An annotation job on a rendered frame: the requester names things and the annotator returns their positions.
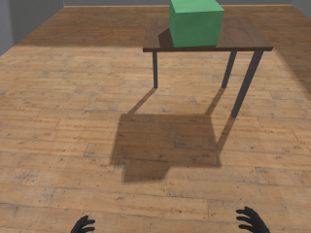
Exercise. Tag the table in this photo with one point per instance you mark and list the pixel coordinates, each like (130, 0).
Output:
(236, 34)

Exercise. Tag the carton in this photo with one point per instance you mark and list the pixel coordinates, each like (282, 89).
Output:
(195, 23)

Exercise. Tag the robot right hand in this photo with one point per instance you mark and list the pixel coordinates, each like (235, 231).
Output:
(254, 219)

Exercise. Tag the robot left hand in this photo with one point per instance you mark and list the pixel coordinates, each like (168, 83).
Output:
(82, 222)

